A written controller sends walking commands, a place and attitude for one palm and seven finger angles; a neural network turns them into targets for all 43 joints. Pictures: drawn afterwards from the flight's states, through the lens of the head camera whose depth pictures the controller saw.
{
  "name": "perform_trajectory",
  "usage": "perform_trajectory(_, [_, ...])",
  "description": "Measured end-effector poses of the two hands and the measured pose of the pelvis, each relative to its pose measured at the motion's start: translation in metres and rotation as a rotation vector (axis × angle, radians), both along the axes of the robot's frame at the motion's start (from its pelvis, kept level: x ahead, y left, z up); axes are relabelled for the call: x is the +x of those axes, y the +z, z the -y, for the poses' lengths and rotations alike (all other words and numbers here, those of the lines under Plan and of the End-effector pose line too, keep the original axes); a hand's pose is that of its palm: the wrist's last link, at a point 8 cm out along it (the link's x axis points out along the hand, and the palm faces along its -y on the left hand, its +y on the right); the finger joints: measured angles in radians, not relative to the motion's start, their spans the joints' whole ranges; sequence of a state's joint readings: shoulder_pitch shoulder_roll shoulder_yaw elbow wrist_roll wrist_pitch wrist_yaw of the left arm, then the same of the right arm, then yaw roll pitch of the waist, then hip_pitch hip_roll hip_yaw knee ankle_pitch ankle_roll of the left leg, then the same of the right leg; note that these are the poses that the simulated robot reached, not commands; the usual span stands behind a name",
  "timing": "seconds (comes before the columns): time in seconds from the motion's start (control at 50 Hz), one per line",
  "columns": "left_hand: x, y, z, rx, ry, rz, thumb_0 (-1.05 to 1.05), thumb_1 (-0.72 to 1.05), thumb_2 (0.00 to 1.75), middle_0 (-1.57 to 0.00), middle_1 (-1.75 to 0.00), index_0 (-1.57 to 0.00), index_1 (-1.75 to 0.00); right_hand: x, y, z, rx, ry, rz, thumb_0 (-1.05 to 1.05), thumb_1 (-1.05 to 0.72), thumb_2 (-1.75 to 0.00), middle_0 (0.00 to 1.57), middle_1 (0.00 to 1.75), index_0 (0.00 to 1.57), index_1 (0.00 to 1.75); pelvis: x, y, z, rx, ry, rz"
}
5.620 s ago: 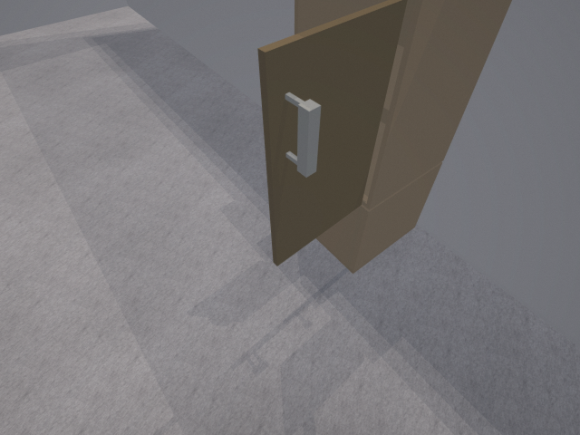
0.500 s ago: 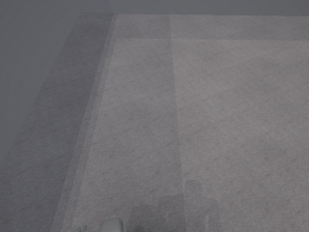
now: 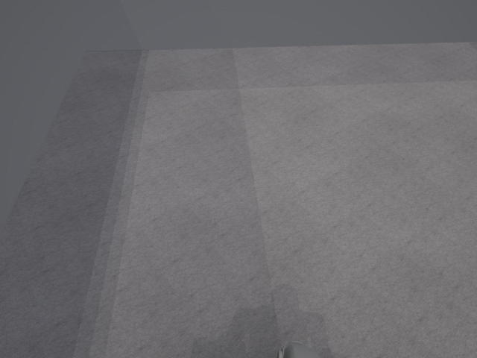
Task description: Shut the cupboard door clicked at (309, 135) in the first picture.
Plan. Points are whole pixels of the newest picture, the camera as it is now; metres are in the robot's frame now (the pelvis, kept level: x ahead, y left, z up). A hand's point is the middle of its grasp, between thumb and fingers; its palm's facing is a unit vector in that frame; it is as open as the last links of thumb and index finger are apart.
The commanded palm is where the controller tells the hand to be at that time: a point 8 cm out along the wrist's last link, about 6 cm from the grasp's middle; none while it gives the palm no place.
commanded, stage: walk to a spot facing it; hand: left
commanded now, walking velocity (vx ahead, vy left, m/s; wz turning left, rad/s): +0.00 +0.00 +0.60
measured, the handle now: out of the picture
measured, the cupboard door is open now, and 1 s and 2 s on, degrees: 93 93 93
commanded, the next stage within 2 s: none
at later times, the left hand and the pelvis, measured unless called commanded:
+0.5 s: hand (139, 348) +0.16 +0.21 -0.20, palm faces +0.31 -0.93 -0.19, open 7.3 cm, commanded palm none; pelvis +0.12 +0.00 -0.03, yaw +17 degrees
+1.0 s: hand out of the picture +0.11 +0.12 -0.16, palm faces +0.59 -0.77 -0.25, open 7.4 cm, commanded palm none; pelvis +0.18 -0.06 +0.00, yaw +36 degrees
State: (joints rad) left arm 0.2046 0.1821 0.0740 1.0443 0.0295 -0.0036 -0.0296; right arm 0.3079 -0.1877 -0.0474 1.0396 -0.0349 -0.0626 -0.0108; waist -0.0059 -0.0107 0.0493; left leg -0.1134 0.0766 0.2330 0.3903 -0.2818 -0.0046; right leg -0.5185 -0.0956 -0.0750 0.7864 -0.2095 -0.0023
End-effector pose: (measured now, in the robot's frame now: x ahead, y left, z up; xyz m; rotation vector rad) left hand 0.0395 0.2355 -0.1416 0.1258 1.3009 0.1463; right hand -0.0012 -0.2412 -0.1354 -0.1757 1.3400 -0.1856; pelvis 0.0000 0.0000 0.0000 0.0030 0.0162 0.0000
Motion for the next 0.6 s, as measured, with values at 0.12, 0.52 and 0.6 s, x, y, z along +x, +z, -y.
perform_trajectory(0.12, [0.100,-0.005,0.018,0.050,-0.030,0.144,0.01,0.93,0.89,-0.20,-0.30,-0.20,-0.29,-0.022,-0.022,0.014,0.049,-0.051,-0.246,0.00,-0.92,-0.90,0.20,0.30,0.20,0.29,0.055,-0.019,0.025,0.013,0.062,0.008])
perform_trajectory(0.52, [0.099,-0.023,-0.020,0.042,0.284,0.086,0.00,0.92,0.89,-0.20,-0.30,-0.20,-0.29,0.265,-0.005,-0.021,-0.013,0.321,0.163,0.01,-0.90,-0.90,0.20,0.30,0.20,0.29,0.124,-0.023,0.004,-0.017,0.303,-0.021])
perform_trajectory(0.6, [0.095,-0.006,-0.021,0.076,0.337,0.091,0.01,0.91,0.89,-0.20,-0.30,-0.20,-0.29,0.293,0.000,-0.021,-0.004,0.389,0.160,0.01,-0.90,-0.90,0.20,0.30,0.20,0.29,0.134,-0.013,0.011,-0.014,0.340,-0.029])
